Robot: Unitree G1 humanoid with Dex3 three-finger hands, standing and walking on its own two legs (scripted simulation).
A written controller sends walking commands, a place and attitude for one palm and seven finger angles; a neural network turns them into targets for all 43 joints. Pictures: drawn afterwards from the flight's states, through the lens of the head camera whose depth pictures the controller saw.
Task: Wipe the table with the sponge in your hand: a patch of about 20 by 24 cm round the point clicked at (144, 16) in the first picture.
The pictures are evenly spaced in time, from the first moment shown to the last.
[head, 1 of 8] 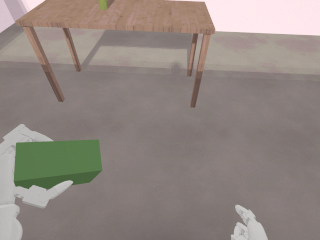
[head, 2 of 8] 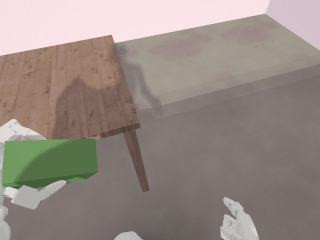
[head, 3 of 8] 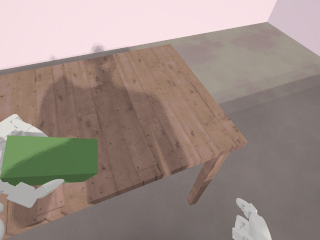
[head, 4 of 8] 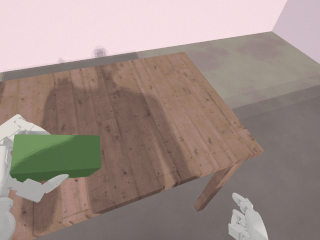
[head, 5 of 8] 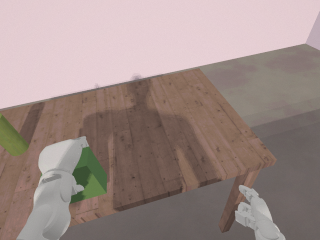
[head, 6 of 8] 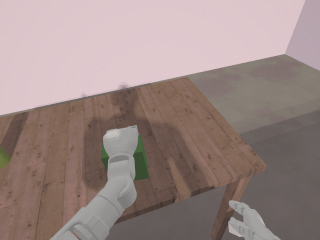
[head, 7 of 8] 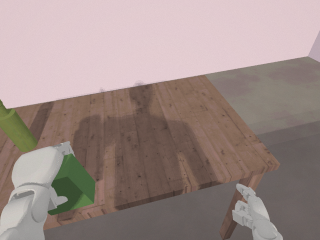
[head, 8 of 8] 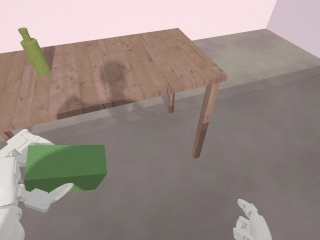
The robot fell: no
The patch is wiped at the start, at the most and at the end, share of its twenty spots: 0.00 1.00 1.00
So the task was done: yes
